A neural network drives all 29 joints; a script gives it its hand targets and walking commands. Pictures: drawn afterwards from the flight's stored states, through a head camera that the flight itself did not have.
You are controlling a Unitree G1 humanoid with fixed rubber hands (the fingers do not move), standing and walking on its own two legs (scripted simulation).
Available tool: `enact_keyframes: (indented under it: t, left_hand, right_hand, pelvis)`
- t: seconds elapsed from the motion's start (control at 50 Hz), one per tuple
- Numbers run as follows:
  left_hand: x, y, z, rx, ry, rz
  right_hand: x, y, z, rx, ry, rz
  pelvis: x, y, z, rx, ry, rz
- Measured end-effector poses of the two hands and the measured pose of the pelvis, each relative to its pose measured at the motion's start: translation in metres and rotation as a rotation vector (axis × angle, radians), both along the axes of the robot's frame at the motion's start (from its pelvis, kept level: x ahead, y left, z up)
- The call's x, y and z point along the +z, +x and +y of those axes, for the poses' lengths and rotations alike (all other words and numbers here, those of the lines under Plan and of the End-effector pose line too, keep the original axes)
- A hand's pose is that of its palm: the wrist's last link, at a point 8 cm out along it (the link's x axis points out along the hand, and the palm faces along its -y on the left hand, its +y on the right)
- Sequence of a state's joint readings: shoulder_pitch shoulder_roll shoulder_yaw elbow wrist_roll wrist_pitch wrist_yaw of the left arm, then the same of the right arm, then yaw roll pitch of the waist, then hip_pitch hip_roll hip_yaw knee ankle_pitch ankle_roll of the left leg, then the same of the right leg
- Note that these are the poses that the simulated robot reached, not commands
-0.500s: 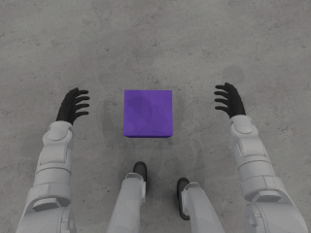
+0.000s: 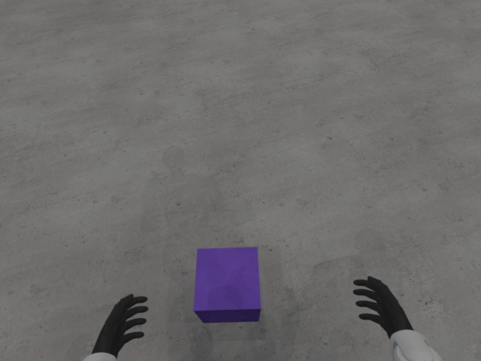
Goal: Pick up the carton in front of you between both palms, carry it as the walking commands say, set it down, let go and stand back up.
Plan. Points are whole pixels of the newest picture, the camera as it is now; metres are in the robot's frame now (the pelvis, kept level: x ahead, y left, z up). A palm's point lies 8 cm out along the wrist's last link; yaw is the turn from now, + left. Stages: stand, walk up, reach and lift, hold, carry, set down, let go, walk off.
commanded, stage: let go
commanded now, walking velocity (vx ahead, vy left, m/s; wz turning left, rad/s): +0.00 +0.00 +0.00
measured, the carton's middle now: (229, 286) +0.40 +0.08 -0.65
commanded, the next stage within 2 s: stand in 0.50 s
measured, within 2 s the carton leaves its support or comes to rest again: neither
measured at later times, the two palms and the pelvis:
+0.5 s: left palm (109, 346) +0.17 +0.23 -0.06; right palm (410, 338) +0.17 -0.24 -0.06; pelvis +0.01 -0.01 +0.00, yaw +0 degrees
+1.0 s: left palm out of the picture +0.15 +0.30 -0.10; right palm (440, 359) +0.15 -0.28 -0.08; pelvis +0.03 +0.01 +0.00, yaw -2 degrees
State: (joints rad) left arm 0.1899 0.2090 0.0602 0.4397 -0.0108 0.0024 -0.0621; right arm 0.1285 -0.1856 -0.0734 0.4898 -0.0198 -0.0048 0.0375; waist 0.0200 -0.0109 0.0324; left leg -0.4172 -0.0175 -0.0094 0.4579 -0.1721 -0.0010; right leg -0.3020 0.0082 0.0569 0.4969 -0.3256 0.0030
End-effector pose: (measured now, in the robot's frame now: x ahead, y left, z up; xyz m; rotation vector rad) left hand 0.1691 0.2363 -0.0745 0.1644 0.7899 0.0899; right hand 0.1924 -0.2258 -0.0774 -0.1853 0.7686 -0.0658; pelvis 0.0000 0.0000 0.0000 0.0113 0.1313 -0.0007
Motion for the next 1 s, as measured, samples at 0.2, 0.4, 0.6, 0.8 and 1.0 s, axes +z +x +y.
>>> enact_keyframes:
  t: [0.2,0.4,0.6,0.8,1.0]
  left_hand:
    - [0.009,-0.006,-0.018,-0.03,-0.005,0.007]
    - [0.01,0.002,-0.015,-0.035,0.004,0.016]
    - [0.001,-0.004,0.023,0.011,0.119,0.042]
    - [-0.018,-0.016,0.054,0.01,0.163,0.124]
    - [-0.023,-0.017,0.059,-0.004,0.173,0.159]
  right_hand:
    - [0.017,-0.027,-0.024,-0.012,-0.007,0.014]
    - [0.018,-0.019,-0.017,-0.009,0.001,0.018]
    - [-0.001,-0.032,-0.027,-0.024,-0.109,0.097]
    - [0.003,-0.042,-0.06,-0.082,-0.221,0.156]
    - [-0.003,-0.047,-0.056,-0.102,-0.217,0.185]
  pelvis:
    - [0.005,0.005,-0.015,-0.005,0.015,-0.158]
    - [0.004,0.01,-0.011,-0.009,0.015,-0.196]
    - [-0.001,0.015,-0.002,-0.007,-0.001,-0.15]
    - [-0.003,0.023,0.007,-0.017,-0.01,-0.127]
    - [-0.001,0.026,0.012,-0.026,-0.011,-0.134]
